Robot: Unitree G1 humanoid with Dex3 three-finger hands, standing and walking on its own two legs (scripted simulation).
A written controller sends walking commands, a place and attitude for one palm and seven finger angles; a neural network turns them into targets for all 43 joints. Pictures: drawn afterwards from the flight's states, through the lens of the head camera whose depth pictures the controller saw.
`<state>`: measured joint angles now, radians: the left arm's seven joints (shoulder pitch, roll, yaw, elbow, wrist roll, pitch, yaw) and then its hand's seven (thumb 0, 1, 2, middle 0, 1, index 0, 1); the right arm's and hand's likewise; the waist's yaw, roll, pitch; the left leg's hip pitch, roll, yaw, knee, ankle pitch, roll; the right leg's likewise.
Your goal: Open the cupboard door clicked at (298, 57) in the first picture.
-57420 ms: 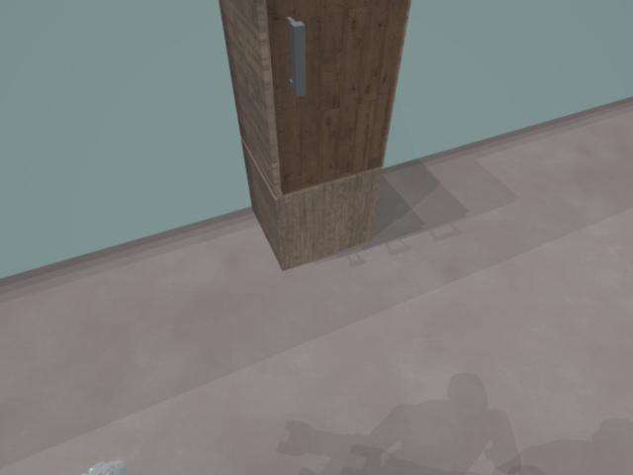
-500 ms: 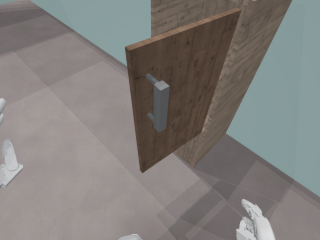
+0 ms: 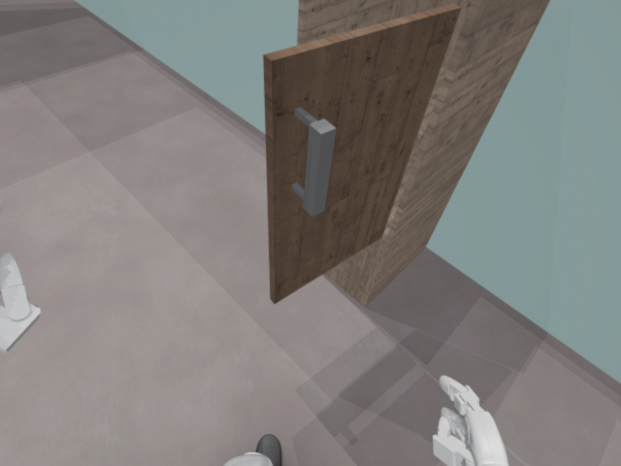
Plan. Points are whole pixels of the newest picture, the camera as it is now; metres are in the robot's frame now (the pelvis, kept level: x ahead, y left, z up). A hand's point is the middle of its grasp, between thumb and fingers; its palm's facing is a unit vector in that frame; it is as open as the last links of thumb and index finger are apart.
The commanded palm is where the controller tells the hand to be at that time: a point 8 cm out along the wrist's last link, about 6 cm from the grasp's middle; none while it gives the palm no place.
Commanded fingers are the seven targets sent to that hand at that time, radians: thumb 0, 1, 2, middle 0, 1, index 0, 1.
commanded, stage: stop stepping back and stand still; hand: left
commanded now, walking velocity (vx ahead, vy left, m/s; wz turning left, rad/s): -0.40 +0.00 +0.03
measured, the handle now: (308, 163) +0.51 +0.06 +0.10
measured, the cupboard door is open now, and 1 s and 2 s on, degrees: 82 82 82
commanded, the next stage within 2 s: let the arm hang, fingers relaxed in 0.78 s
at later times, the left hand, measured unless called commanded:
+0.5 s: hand out of the picture +0.11 +0.27 +0.17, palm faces +0.46 -0.79 -0.40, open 7.4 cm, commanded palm +0.06 +0.31 +0.19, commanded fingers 0.00 0.90 0.90 -0.20 -0.30 -0.20 -0.30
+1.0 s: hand out of the picture +0.11 +0.27 +0.00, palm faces +0.19 -0.87 -0.46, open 7.4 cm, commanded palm none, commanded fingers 0.00 0.90 0.90 -0.20 -0.30 -0.20 -0.30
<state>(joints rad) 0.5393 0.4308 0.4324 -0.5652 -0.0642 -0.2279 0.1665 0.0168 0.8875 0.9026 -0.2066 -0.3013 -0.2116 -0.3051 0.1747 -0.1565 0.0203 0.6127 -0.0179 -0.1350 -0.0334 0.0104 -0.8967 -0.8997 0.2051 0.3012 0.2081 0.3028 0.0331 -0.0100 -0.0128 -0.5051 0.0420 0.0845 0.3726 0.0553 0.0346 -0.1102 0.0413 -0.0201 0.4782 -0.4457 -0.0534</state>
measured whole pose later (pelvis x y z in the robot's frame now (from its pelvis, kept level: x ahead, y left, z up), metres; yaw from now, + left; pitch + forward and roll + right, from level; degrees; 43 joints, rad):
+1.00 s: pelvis -0.10 +0.01 +0.00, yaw +1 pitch +1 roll +1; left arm 0.29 0.33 0.17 0.21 0.02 -0.04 0.03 0.00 0.90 0.90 -0.20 -0.30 -0.20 -0.30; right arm 0.15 -0.29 -0.01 0.81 -0.02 -0.06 0.00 0.01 -0.90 -0.90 0.20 0.30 0.21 0.30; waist 0.00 0.06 -0.02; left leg -0.36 -0.01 0.01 0.60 -0.26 0.01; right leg -0.30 -0.02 -0.05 0.64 -0.35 -0.02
